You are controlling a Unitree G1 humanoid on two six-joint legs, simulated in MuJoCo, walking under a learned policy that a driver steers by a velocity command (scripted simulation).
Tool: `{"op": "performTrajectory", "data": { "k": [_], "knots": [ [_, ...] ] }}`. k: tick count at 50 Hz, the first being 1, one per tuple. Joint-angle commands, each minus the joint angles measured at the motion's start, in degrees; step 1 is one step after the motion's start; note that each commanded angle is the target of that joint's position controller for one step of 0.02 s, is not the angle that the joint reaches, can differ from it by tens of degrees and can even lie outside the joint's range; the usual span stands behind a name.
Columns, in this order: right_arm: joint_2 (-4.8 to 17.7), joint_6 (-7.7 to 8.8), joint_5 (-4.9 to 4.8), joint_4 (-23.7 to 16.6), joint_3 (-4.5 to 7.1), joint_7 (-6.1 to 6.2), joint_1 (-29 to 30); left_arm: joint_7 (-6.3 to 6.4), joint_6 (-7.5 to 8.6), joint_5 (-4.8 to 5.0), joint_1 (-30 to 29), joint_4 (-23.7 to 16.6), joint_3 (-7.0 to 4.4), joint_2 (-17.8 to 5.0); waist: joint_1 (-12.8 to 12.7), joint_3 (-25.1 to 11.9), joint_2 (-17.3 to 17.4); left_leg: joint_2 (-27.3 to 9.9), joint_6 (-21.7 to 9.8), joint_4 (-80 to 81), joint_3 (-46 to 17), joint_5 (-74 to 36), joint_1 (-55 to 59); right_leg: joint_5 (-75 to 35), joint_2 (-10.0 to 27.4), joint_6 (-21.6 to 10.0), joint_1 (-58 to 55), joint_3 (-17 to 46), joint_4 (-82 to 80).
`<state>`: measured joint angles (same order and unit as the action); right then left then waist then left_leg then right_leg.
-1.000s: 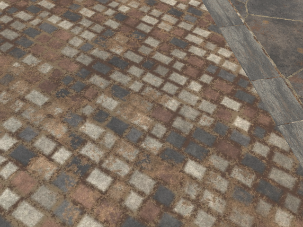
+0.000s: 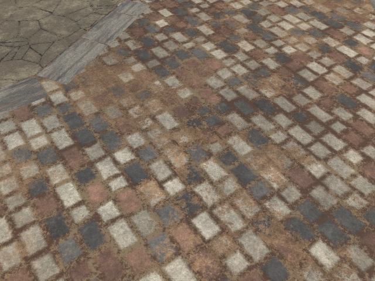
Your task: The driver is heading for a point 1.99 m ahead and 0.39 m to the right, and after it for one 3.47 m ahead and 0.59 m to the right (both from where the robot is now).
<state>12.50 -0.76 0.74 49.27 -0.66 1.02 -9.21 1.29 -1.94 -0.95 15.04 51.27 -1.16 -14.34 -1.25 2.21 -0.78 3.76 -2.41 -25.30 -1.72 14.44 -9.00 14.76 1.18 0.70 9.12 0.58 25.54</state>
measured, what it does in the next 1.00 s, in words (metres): stands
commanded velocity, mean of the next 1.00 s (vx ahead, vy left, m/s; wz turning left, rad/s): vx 0.00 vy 0.00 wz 0.01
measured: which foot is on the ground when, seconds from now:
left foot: down 0.00-1.00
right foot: down 0.00-1.00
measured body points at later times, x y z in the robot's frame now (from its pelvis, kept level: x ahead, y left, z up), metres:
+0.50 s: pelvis -0.01 -0.02 +0.01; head +0.00 -0.03 +0.46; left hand +0.02 +0.22 -0.15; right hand +0.00 -0.27 -0.15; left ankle -0.01 +0.10 -0.74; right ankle -0.01 -0.13 -0.74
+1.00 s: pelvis +0.00 -0.03 +0.00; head +0.01 -0.03 +0.45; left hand -0.01 +0.20 -0.15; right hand -0.02 -0.25 -0.16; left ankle -0.01 +0.10 -0.74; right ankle -0.01 -0.13 -0.74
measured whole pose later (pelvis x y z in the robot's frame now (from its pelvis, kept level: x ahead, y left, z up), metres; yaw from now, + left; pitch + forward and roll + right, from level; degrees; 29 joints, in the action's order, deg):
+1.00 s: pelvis +0.00 -0.03 +0.00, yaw +0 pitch -1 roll +0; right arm 9.3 -0.3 0.6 67.1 -0.8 2.5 -16.0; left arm 2.3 0.3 -0.5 16.4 65.5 0.6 -8.9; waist 0.0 1.8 0.4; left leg 0.7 0.3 -22.4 -2.5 13.2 -8.0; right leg 13.2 -1.8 -1.8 8.4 0.2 22.8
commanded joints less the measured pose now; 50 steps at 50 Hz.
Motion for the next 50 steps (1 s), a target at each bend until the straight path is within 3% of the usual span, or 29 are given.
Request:
{"op": "performTrajectory", "data": {
  "k": [1,4,13,22,50],
  "knots": [
    [7.27,0.45,0.05,0.37,1.86,0.13,-2.23,-0.33,1.63,0.53,-0.66,-0.95,-1.16,-6.37,1.48,0.13,-2.77,-5.90,-0.83,7.49,-6.08,-5.38,0.07,-10.90,5.28,-2.54,0.20,5.73,-4.68],
    [7.89,0.42,-0.16,2.43,2.34,0.08,-1.84,-0.02,2.08,0.22,0.43,1.33,-0.71,-5.32,0.99,0.43,-2.42,-6.86,-1.06,6.06,-6.27,-8.47,1.03,-9.59,4.16,-2.09,0.22,4.90,-6.56],
    [6.49,0.50,-0.16,8.95,1.74,0.65,-4.32,0.47,2.14,0.36,0.22,5.92,-0.31,-4.49,0.97,0.69,0.24,-6.85,0.04,7.62,-5.74,-7.42,-0.41,-7.78,4.31,-3.11,-1.40,5.24,-7.26],
    [5.41,0.50,-0.15,13.20,1.03,1.02,-6.86,0.60,2.23,0.43,0.73,9.38,0.35,-3.10,1.21,1.18,0.49,-7.20,0.45,7.33,-5.33,-7.76,-0.47,-7.40,3.94,-3.44,-0.61,5.31,-7.65],
    [1.18,0.68,-0.18,17.60,0.41,1.68,-10.74,1.15,2.52,0.41,4.99,13.72,1.01,0.68,1.24,1.96,0.77,-7.67,0.86,5.99,-4.38,-8.48,-0.97,-8.56,3.23,-3.72,0.61,5.20,-6.99]
  ]
}}
Velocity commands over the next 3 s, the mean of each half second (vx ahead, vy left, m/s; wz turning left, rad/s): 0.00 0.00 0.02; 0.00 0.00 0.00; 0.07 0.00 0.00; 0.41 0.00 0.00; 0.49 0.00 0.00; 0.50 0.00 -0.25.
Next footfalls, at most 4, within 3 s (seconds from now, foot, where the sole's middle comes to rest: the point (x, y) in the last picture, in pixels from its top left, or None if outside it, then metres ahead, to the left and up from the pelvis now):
2.02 right None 0.42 -0.06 -0.78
2.56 left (176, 223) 0.74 0.09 -0.78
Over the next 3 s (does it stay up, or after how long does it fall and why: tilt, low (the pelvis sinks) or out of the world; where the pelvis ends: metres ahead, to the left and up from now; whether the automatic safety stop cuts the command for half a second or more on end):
stays up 0.80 0.02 0.00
